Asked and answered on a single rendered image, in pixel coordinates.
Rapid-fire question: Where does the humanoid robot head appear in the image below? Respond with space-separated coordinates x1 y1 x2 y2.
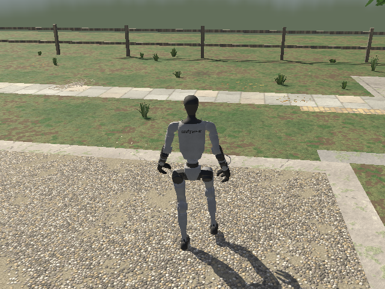
181 95 202 124

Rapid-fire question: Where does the right robot hand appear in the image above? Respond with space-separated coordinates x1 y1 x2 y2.
217 168 230 183

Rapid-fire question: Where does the right robot forearm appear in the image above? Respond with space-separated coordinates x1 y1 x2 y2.
215 145 229 171

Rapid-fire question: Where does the robot right thigh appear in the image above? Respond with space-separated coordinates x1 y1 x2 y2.
201 167 214 198

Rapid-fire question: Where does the left robot hand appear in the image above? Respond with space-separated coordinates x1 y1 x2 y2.
157 163 171 174

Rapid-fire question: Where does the left robot upper arm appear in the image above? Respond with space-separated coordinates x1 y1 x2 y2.
163 121 179 154

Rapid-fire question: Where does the left robot forearm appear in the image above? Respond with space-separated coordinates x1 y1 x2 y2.
158 145 169 166

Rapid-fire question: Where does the right robot upper arm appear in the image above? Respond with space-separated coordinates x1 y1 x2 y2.
204 121 221 155

